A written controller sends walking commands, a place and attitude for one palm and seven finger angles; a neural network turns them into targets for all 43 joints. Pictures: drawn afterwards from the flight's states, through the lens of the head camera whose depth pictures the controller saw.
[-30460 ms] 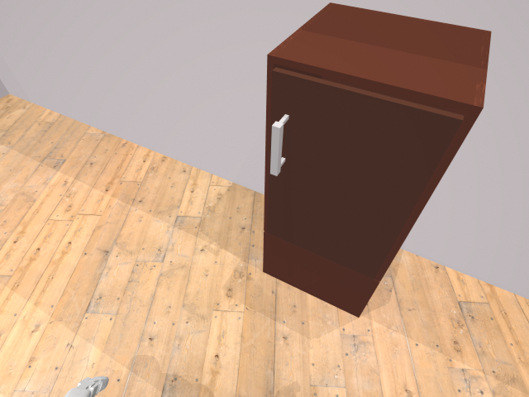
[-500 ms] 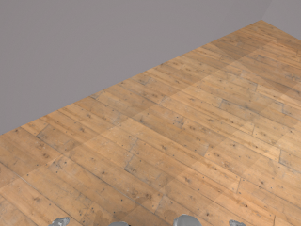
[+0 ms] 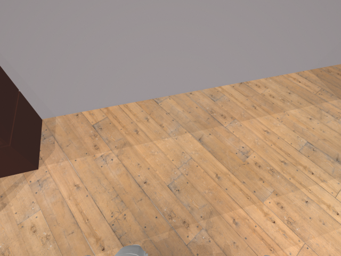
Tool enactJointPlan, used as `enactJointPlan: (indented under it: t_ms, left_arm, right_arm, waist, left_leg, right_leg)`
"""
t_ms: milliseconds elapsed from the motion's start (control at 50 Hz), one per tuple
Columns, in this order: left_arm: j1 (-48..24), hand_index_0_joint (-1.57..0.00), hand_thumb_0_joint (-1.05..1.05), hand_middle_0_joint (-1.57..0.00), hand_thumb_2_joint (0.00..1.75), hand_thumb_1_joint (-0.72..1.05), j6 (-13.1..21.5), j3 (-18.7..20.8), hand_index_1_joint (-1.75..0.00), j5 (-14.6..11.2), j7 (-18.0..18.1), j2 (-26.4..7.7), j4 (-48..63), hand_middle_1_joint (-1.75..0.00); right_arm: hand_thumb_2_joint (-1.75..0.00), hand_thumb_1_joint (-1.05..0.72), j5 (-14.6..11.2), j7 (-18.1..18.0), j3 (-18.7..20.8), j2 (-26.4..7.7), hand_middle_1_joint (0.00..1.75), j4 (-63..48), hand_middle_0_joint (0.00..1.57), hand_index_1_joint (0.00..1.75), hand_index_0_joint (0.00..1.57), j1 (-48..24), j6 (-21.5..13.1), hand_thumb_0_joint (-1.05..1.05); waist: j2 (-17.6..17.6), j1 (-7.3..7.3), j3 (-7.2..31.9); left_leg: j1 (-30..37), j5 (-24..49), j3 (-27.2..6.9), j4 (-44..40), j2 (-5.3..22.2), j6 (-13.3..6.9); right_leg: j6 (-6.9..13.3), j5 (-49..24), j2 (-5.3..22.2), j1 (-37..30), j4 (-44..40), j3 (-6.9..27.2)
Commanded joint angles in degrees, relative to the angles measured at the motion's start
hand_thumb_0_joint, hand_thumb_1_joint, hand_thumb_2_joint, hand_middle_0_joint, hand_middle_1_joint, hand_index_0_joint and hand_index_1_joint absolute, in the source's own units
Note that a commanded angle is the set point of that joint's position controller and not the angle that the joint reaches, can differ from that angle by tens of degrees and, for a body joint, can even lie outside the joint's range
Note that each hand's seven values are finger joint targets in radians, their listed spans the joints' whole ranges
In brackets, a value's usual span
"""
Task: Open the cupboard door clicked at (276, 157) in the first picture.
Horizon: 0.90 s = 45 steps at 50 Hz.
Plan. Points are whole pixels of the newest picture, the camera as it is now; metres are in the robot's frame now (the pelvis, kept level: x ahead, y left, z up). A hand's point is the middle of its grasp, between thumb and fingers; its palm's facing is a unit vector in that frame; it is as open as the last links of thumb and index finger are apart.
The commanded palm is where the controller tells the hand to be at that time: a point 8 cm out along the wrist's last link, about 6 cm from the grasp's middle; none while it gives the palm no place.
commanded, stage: turn to face it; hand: left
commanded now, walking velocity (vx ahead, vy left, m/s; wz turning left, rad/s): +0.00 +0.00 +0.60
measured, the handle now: out of the picture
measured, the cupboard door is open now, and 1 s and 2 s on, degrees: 42 42 42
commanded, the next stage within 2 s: take the last steps up to it in 1.64 s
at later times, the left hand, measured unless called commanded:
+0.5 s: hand out of the picture +0.07 +0.22 -0.15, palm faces +0.26 -0.92 -0.28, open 7.4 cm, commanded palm none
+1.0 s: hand out of the picture -0.10 +0.20 -0.19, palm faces +0.60 -0.76 -0.24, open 7.4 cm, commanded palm none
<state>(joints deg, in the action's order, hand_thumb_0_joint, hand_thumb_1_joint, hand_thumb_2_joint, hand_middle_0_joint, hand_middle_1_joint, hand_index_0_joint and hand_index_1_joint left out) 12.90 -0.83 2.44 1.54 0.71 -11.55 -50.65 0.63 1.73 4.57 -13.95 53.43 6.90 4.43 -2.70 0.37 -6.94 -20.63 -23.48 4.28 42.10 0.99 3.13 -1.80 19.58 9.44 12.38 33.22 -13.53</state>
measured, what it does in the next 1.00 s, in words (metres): steps on the spot, turning left: left foot, then right foot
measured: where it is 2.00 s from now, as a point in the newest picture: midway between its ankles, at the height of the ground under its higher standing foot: outside the picture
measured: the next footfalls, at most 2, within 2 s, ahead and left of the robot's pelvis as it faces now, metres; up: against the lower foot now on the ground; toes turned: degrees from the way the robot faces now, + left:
left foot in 0.04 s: +0.05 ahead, +0.12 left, +0.00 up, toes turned +6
right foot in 0.48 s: +0.06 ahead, -0.13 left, +0.00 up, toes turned +14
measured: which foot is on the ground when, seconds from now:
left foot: up 0.00-0.02, down 0.04-0.48, up 0.50-0.88, down 0.90-1.00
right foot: down 0.00-0.04, up 0.06-0.46, down 0.48-0.90, up 0.92-1.00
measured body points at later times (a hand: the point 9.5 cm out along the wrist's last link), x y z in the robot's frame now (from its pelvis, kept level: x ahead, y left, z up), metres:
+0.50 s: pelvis +0.00 -0.02 +0.00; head +0.06 -0.02 +0.44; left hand +0.06 +0.26 -0.13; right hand +0.12 -0.25 -0.16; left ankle +0.01 +0.11 -0.73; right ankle +0.02 -0.14 -0.74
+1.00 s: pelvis +0.00 +0.00 -0.01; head +0.02 +0.06 +0.44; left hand -0.13 +0.25 -0.17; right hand +0.26 -0.14 -0.12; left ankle -0.04 +0.09 -0.73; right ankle +0.03 -0.14 -0.67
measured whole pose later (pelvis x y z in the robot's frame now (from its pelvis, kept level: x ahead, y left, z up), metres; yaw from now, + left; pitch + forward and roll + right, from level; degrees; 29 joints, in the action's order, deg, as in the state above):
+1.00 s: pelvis +0.00 +0.00 -0.01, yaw +35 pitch +0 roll +0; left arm 13.2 -4.3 4.5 0.9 1.2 -15.7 -53.6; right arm 1.2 0.5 3.4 -13.2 50.9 4.8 1.5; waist -4.1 1.3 -6.4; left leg -19.3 -17.8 2.6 36.6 -1.2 -3.3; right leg -4.1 31.8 7.2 23.5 62.0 -5.4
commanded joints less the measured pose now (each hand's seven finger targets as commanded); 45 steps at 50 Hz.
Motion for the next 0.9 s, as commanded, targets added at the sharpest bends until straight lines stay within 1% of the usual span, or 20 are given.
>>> enactJointPlan:
  t_ms: [0, 20, 40, 100, 140, 240, 360, 420, 440, 460, 480, 500, 520, 540, 580, 760, 820, 840, 860, 880]
  left_arm:
    - [1.63, -0.2, 0.0, -0.2, 0.9, 0.9, 0.43, 3.72, -0.3, -0.66, 0.25, -10.95, 4.11, -0.3]
    - [-1.33, -0.2, 0.0, -0.2, 0.9, 0.9, 0.3, 2.21, -0.3, -0.94, -0.12, -6.48, 6.77, -0.3]
    - [-5.46, -0.2, 0.0, -0.2, 0.9, 0.9, -0.51, 2.04, -0.3, -0.49, 0.4, -7.38, 7.84, -0.3]
    - [-5.62, -0.2, 0.0, -0.2, 0.9, 0.9, -0.96, 2.62, -0.3, -0.33, 0.21, -7.63, 5.08, -0.3]
    - [-3.16, -0.2, 0.0, -0.2, 0.9, 0.9, -1.07, 2.76, -0.3, -0.22, -0.34, -7.59, 3.5, -0.3]
    - [-4.26, -0.2, 0.0, -0.2, 0.9, 0.9, -1.12, 2.49, -0.3, -0.48, -0.11, -6.99, 3.9, -0.3]
    - [-4.84, -0.2, 0.0, -0.2, 0.9, 0.9, -0.7, 2.18, -0.3, -0.84, 0.16, -6.52, 5.59, -0.3]
    - [0.16, -0.2, 0.0, -0.2, 0.9, 0.9, 0.19, 2.54, -0.3, -1.07, 0.49, -7.47, 4.5, -0.3]
    - [2.43, -0.2, 0.0, -0.2, 0.9, 0.9, 0.72, 3.12, -0.3, -0.95, 0.85, -9.33, 4.03, -0.3]
    - [4.03, -0.2, 0.0, -0.2, 0.9, 0.9, 1.25, 4.17, -0.3, -0.01, 1.33, -14.29, 3.93, -0.3]
    - [2.71, -0.2, 0.0, -0.2, 0.9, 0.9, 1.11, 3.87, -0.3, 0.2, 1.48, -16.28, 4.43, -0.3]
    - [0.14, -0.2, 0.0, -0.2, 0.9, 0.9, 1.11, 3.11, -0.3, -0.1, 1.55, -14.1, 5.04, -0.3]
    - [-3.17, -0.2, 0.0, -0.2, 0.9, 0.9, 1.45, 2.79, -0.3, -0.29, 1.9, -10.46, 5.26, -0.3]
    - [-4.03, -0.2, 0.0, -0.2, 0.9, 0.9, 1.43, 2.17, -0.3, -0.55, 1.6, -9.65, 5.47, -0.3]
    - [-3.31, -0.2, 0.0, -0.2, 0.9, 0.9, 1.66, 1.89, -0.3, -0.64, 1.4, -8.82, 5.37, -0.3]
    - [4.32, -0.2, 0.0, -0.2, 0.9, 0.9, 1.2, 3.47, -0.3, 0.16, 1.11, -12.77, 2.42, -0.3]
    - [3.36, -0.2, 0.0, -0.2, 0.9, 0.9, 1.04, 3.8, -0.3, 0.05, 0.77, -13.09, 2.07, -0.3]
    - [2.31, -0.2, 0.0, -0.2, 0.9, 0.9, 0.95, 3.92, -0.3, -0.43, 0.56, -13.23, 2.45, -0.3]
    - [2.1, -0.2, 0.0, -0.2, 0.9, 0.9, 0.67, 3.56, -0.3, -0.84, 0.18, -10.9, 3.84, -0.3]
    - [-1.81, -0.2, 0.0, -0.2, 0.9, 0.9, 0.46, 2.16, -0.3, -1.13, -0.02, -6.52, 6.63, -0.3]
  right_arm:
    - [-0.9, -0.9, 0.34, -0.18, 1.89, -9.44, 0.3, -3.54, 0.2, 0.3, 0.2, 6.55, -3.28, 0.0]
    - [-0.9, -0.9, 0.64, -0.69, 3.55, -15.65, 0.3, -3.24, 0.2, 0.3, 0.2, 10.94, -3.42, 0.0]
    - [-0.9, -0.9, 0.58, -1.42, 3.46, -16.43, 0.3, -1.64, 0.2, 0.3, 0.2, 14.18, -3.01, 0.0]
    - [-0.9, -0.9, 0.74, -2.76, 1.97, -11.83, 0.3, -3.85, 0.2, 0.3, 0.2, 5.53, -3.38, 0.0]
    - [-0.9, -0.9, 0.62, -2.85, 1.29, -10.25, 0.3, -4.47, 0.2, 0.3, 0.2, 3.16, -3.85, 0.0]
    - [-0.9, -0.9, 0.75, -2.62, 1.5, -10.61, 0.3, -4.21, 0.2, 0.3, 0.2, 4.75, -3.85, 0.0]
    - [-0.9, -0.9, 1.06, -2.23, 2.18, -10.87, 0.3, -4.67, 0.2, 0.3, 0.2, 3.62, -3.07, 0.0]
    - [-0.9, -0.9, 0.53, -2.15, 2.55, -10.47, 0.3, -5.43, 0.2, 0.3, 0.2, 1.64, -2.83, 0.0]
    - [-0.9, -0.9, 0.11, -1.98, 2.36, -8.32, 0.3, -5.72, 0.2, 0.3, 0.2, 1.66, -2.83, 0.0]
    - [-0.9, -0.9, -0.45, -1.65, 1.91, -4.96, 0.3, -6.48, 0.2, 0.3, 0.2, 2.08, -3.0, 0.0]
    - [-0.9, -0.9, -0.03, -1.53, 2.05, -5.87, 0.3, -7.34, 0.2, 0.3, 0.2, 0.93, -2.98, 0.0]
    - [-0.9, -0.9, 0.48, -1.12, 2.16, -6.87, 0.3, -6.57, 0.2, 0.3, 0.2, 1.66, -2.71, 0.0]
    - [-0.9, -0.9, 0.56, -1.05, 2.37, -6.48, 0.3, -5.11, 0.2, 0.3, 0.2, 2.61, -2.07, 0.0]
    - [-0.9, -0.9, 0.59, -0.79, 2.16, -6.14, 0.3, -3.9, 0.2, 0.3, 0.2, 2.31, -1.68, 0.0]
    - [-0.9, -0.9, 0.39, -0.33, 1.48, -4.73, 0.3, -3.83, 0.2, 0.3, 0.2, 2.39, -1.5, 0.0]
    - [-0.9, -0.9, -0.06, 0.22, 0.03, -2.79, 0.3, -5.3, 0.2, 0.3, 0.2, -4.94, -1.81, 0.0]
    - [-0.9, -0.9, 0.03, 0.04, 0.29, -3.89, 0.3, -4.81, 0.2, 0.3, 0.2, -1.56, -2.39, 0.0]
    - [-0.9, -0.9, 0.25, -0.06, 0.79, -5.58, 0.3, -3.9, 0.2, 0.3, 0.2, 2.45, -2.74, 0.0]
    - [-0.9, -0.9, 0.63, -0.35, 2.06, -10.89, 0.3, -2.93, 0.2, 0.3, 0.2, 7.04, -3.22, 0.0]
    - [-0.9, -0.9, 0.68, -1.0, 3.6, -16.94, 0.3, -2.33, 0.2, 0.3, 0.2, 12.23, -3.38, 0.0]
  waist:
    - [4.45, -3.6, 14.17]
    - [21.39, -6.23, 15.21]
    - [15.61, -7.34, 15.49]
    - [14.61, -3.36, 9.84]
    - [12.24, -1.32, 9.74]
    - [7.86, -1.5, 9.4]
    - [12.6, -1.51, 9.8]
    - [11.02, 1.06, 11.53]
    - [5.83, 2.15, 12.79]
    - [-9.28, 3.16, 13.71]
    - [-13.83, 2.88, 11.27]
    - [-8.05, 1.25, 9.13]
    - [-10.72, -0.71, 8.45]
    - [-8.89, -1.28, 6.96]
    - [-9.09, -1.41, 7.9]
    - [-10.69, 2.45, 7.27]
    - [-9.02, 0.25, 8.84]
    - [-5.66, -2.42, 10.84]
    - [6.76, -4.96, 14.86]
    - [21.49, -7.75, 16.21]
  left_leg:
    - [19.58, 20.98, -8.19, -18.33, 6.19, -4.29]
    - [25.51, 43.28, -29.37, -20.06, 21.79, -12.57]
    - [23.23, 47.52, -29.41, -19.66, 24.49, -16.98]
    - [13.62, 33.32, -21.29, -22.15, 15.54, -13.2]
    - [12.73, 31.51, -17.19, -22.62, 12.15, -11.22]
    - [11.83, 26.41, -20.4, -23.38, 11.95, -12.54]
    - [7.39, 23.09, -25.06, -21.72, 9.97, -12.22]
    - [2.19, 23.97, -25.41, -16.81, 7.1, -9.91]
    - [-3.9, 17.46, -24.06, -12.93, 4.01, -7.33]
    - [-14.35, 1.68, -13.87, -1.04, -3.35, -2.75]
    - [-16.04, -11.77, -7.66, 13.96, -5.64, -0.79]
    - [-14.9, -9.19, -9.63, 22.71, -3.15, -1.2]
    - [-15.76, -6.21, -9.97, 26.2, -1.33, -0.81]
    - [-15.35, -2.65, -8.25, 28.75, -0.73, 0.1]
    - [-15.11, -0.15, -5.8, 26.61, -0.3, 1.06]
    - [-6.18, -1.78, 1.68, 2.75, -0.55, 0.13]
    - [2.96, 4.09, 2.82, -7.67, -1.65, -1.18]
    - [10.74, 11.34, 2.19, -14.23, -1.8, -1.97]
    - [22.28, 24.22, -9.75, -17.06, 7.29, -6.01]
    - [26.31, 49.6, -31.16, -19.64, 22.57, -15.31]
  right_leg:
    - [0.21, -15.37, 6.53, 6.25, 12.23, 2.42]
    - [-3.82, 18.43, -1.75, 22.0, 25.8, 3.34]
    - [-2.48, 19.13, -1.83, 23.52, 31.89, 11.17]
    - [-2.73, 7.21, -1.96, 22.73, 35.11, 14.44]
    - [-3.12, 2.5, -2.91, 21.13, 34.64, 13.98]
    - [-3.61, 2.61, -4.7, 18.45, 26.41, 13.84]
    - [-2.49, 4.28, -8.18, 9.15, 10.74, 12.75]
    - [-1.74, -3.8, -9.43, -3.05, -4.26, 12.15]
    - [-0.77, -6.67, -5.72, -11.74, -12.22, 15.41]
    - [3.67, -6.4, 8.93, -19.05, -18.17, 29.54]
    - [10.06, -13.28, 19.78, -11.77, -18.92, 36.9]
    - [11.68, -16.06, 17.56, -6.91, -17.2, 31.14]
    - [10.75, -20.59, 14.5, -6.55, -16.52, 27.45]
    - [9.65, -26.39, 10.57, -6.7, -14.23, 22.15]
    - [7.96, -34.78, 7.96, -9.53, -11.92, 14.5]
    - [7.75, -40.4, 11.02, -12.24, -7.27, 8.16]
    - [5.34, -37.64, 10.87, -8.34, -1.38, 5.91]
    - [3.32, -34.67, 10.04, -4.3, 5.42, 3.52]
    - [-0.1, -17.86, 5.55, 7.34, 17.14, 1.22]
    - [-3.54, 19.86, -2.73, 21.57, 30.56, 3.86]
